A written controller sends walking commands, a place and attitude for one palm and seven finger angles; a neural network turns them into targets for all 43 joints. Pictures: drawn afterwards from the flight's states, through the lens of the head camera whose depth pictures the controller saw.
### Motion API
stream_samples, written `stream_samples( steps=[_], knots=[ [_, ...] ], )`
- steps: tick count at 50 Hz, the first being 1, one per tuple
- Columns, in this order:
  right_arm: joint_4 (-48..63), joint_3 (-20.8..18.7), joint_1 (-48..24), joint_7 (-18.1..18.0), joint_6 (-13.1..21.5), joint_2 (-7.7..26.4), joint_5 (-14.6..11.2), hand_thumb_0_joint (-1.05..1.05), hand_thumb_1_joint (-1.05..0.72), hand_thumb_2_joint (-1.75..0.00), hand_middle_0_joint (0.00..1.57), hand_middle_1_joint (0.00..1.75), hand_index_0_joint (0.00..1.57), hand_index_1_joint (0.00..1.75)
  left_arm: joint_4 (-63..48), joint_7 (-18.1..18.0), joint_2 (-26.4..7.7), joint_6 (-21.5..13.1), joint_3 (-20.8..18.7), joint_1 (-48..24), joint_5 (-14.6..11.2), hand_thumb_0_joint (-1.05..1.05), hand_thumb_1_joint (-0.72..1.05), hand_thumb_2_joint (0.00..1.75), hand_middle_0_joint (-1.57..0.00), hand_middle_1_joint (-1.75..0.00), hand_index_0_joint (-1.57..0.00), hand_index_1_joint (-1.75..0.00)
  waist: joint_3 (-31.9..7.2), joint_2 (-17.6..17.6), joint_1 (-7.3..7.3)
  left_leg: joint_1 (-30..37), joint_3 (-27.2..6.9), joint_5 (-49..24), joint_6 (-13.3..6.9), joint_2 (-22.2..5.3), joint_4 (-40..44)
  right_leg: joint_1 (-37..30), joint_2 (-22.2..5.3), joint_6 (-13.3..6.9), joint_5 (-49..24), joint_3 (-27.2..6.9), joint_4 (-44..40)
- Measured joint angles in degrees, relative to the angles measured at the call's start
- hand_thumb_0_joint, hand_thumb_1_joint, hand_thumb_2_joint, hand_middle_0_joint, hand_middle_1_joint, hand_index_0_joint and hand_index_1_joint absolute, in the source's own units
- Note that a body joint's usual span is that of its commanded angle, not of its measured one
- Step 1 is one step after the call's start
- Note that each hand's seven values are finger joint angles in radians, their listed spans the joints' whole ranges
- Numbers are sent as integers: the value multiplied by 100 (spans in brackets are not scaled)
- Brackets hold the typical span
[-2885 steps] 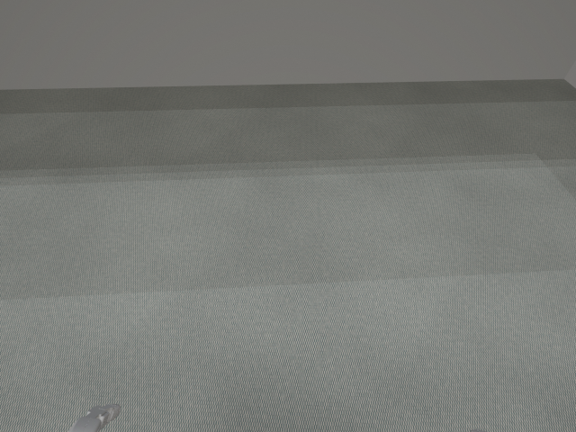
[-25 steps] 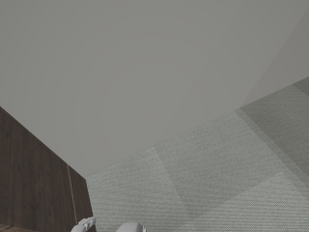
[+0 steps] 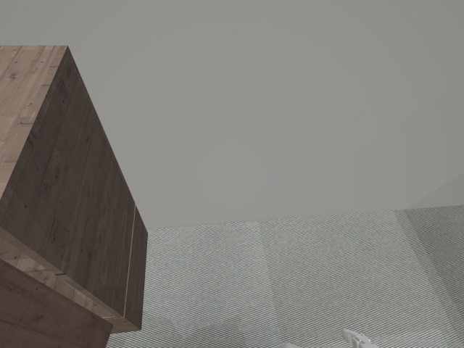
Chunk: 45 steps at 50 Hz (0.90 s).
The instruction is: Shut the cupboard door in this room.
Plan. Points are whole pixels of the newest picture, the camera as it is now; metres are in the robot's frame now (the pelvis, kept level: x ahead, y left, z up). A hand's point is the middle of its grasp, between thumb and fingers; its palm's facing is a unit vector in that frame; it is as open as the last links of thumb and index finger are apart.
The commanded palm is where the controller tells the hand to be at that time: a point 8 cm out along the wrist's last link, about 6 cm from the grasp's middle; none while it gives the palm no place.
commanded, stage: turn or walk to find it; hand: left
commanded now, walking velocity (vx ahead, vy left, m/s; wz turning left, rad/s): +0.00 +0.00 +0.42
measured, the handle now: out of the picture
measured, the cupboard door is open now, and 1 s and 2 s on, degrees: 76 76 76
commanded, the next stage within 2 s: none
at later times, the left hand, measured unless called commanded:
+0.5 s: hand out of the picture +0.07 +0.15 -0.14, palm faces +0.21 -0.94 -0.27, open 7.4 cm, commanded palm none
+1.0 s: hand out of the picture -0.02 +0.20 -0.16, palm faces +0.46 -0.85 -0.25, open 7.4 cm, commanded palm none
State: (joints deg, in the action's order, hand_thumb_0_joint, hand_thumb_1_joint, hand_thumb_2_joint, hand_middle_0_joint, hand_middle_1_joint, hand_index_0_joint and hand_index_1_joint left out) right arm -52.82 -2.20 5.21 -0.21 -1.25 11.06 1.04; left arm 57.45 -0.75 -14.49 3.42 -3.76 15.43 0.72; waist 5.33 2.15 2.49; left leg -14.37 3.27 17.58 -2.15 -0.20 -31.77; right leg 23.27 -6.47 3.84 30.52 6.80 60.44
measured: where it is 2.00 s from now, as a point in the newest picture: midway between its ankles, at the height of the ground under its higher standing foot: outside the picture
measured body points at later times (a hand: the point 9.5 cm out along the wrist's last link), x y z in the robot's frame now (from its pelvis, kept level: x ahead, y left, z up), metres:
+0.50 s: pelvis +0.01 -0.05 +0.00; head +0.06 -0.08 +0.45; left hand +0.06 +0.20 -0.12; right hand +0.09 -0.29 -0.17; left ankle -0.05 +0.09 -0.65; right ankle +0.03 -0.15 -0.73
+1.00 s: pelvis +0.01 -0.02 +0.01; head +0.04 +0.01 +0.46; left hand -0.05 +0.25 -0.14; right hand +0.20 -0.20 -0.13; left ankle -0.03 +0.09 -0.73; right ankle +0.06 -0.16 -0.67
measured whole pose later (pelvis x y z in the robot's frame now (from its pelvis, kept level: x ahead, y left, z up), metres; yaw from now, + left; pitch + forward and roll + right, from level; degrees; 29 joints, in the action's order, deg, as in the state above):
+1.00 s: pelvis +0.01 -0.02 +0.01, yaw +25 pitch +1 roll -1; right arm -53.5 -2.2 9.2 -0.5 -1.2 10.6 1.3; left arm 54.8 -0.1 -14.3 3.0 -3.9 11.3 0.6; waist 4.0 0.4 1.1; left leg -13.6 -0.7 13.7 -0.8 0.0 -26.8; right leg 26.4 -5.3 4.8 24.6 2.7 58.0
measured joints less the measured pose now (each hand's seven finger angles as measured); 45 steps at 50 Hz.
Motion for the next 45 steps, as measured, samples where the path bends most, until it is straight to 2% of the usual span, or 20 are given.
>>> stream_samples(
  steps=[3,8,13,15,16,17,18,20,22,24,27,34,37,38,40,42,45],
  knots=[
    [-42,24,95,-35,4,-19,3,0,-91,-90,20,30,20,30,-104,48,44,-26,13,-170,1,1,91,90,-20,-29,-20,-30,-60,-85,-34,132,-138,-180,-6,3,307,252,32,65,-396,-256,151],
    [-101,20,324,-19,-5,-80,10,0,-91,-90,21,30,21,30,-304,57,115,-59,34,-453,-6,1,91,90,-20,-29,-20,-30,-109,-151,-135,197,-318,-306,37,36,517,309,57,145,-636,-434,-332],
    [-160,-45,563,-4,-72,-71,42,0,-91,-90,21,30,21,30,-475,57,215,-104,77,-718,-35,1,91,90,-20,-29,-20,-30,-75,-303,-322,31,-547,-239,160,51,325,-96,245,128,-624,-347,-1531],
    [-196,-83,674,-2,-103,-38,32,0,-91,-90,21,30,21,30,-543,62,256,-178,99,-768,-49,1,91,90,-20,-29,-20,-30,-85,-367,-368,-106,-644,-141,242,80,110,-441,341,96,-1079,-263,-2345],
    [-208,-106,747,8,-115,-21,14,0,-91,-90,21,30,21,30,-587,63,261,-238,116,-760,-41,1,91,90,-20,-29,-20,-30,-116,-365,-375,-212,-679,-51,291,128,-75,-638,336,30,-1444,-226,-2800],
    [-243,-140,759,13,-136,32,-5,0,-91,-90,21,30,21,30,-588,45,316,-299,125,-785,-13,1,91,90,-20,-29,-20,-30,-82,-457,-377,-360,-721,246,333,119,-445,-640,364,-127,-1511,-162,-2790],
    [-269,-173,765,9,-178,84,-13,0,-91,-90,21,30,21,30,-600,35,370,-333,155,-794,2,1,91,90,-20,-29,-20,-30,-43,-527,-400,-554,-740,699,366,149,-996,-626,353,-282,-1425,-88,-2675],
    [-304,-239,798,11,-259,177,-10,0,-91,-90,21,30,20,30,-621,19,474,-359,200,-757,16,1,91,90,-20,-29,-20,-30,-18,-605,-438,-954,-688,1090,420,211,-2198,-701,269,-458,-1273,58,-2641],
    [-351,-284,817,42,-304,242,4,0,-91,-90,20,30,20,30,-619,-8,544,-328,203,-689,17,1,91,90,-20,-29,-21,-30,-23,-611,-444,-1215,-551,980,488,154,-3055,-831,183,-489,-1265,165,-2765],
    [-376,-296,832,74,-317,274,14,0,-91,-90,20,30,20,30,-599,-21,574,-309,199,-617,25,1,90,90,-20,-29,-21,-30,-36,-575,-452,-1316,-457,790,558,44,-3376,-946,102,-474,-1310,270,-2902],
    [-393,-288,817,104,-329,272,11,0,-91,-90,20,30,20,30,-570,-19,565,-318,188,-507,42,1,90,90,-20,-29,-21,-30,-42,-463,-427,-1234,-372,702,640,-108,-3110,-1068,-16,-463,-1344,425,-3038],
    [-314,-194,498,119,-274,211,-21,0,-91,-90,20,30,20,30,-459,12,391,-318,118,-254,77,1,90,90,-21,-29,-21,-30,46,-198,-204,-628,-102,783,625,-198,-1363,-1078,-243,-343,-1235,734,-2889],
    [-175,-154,376,132,-164,206,-22,0,-91,-90,20,30,20,30,-366,17,251,-263,60,-107,45,1,90,90,-21,-29,-21,-30,18,-136,-153,-173,62,69,543,-161,-249,-947,-346,-210,-1011,875,-2475],
    [-141,-158,329,126,-108,176,-7,0,-91,-90,20,30,20,30,-327,22,178,-215,29,-81,18,1,90,90,-21,-29,-21,-30,13,-62,-155,-182,67,-59,364,-101,-201,-815,-409,-152,-885,802,-2168],
    [-78,-127,254,107,-42,90,-2,0,-91,-90,20,30,20,30,-224,-2,44,-79,-15,-87,-1,1,90,90,-20,-29,-21,-30,22,52,-101,-241,56,58,150,-49,-369,-432,-298,-67,-105,338,-1244],
    [-34,-84,252,56,3,30,14,0,-91,-90,20,30,20,30,-124,-10,-22,4,-42,-105,6,1,91,90,-20,-29,-20,-30,-39,38,-94,-176,-6,68,93,-69,-244,-91,-121,-36,41,45,-447],
    [-20,-36,297,-21,25,-12,26,0,-91,-90,20,30,20,30,-96,34,-40,19,-53,-209,5,1,91,90,-20,-29,-20,-30,-103,-60,-120,-38,-173,-150,113,-60,129,227,30,13,-311,-210,111]
  ],
)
